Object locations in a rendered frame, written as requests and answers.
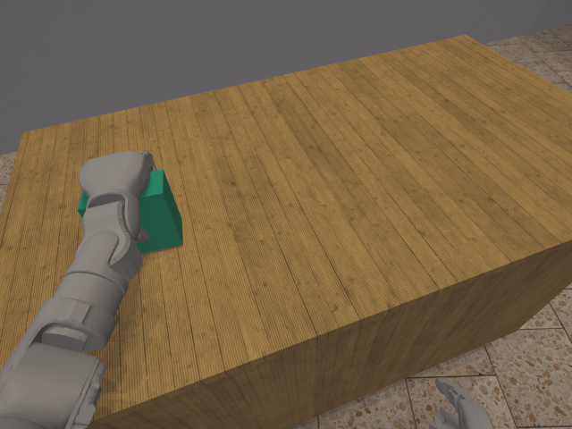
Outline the robot right hand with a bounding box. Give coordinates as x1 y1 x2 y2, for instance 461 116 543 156
429 377 495 429

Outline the table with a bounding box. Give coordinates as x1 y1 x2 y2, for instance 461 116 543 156
0 35 572 429

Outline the robot left forearm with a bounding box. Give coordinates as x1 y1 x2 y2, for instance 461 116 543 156
0 189 143 394

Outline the left robot upper arm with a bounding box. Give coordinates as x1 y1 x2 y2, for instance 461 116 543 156
0 342 106 429

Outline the sponge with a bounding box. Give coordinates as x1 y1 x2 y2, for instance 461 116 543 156
78 169 183 254

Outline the robot left hand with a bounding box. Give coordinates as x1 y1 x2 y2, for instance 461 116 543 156
79 150 156 243

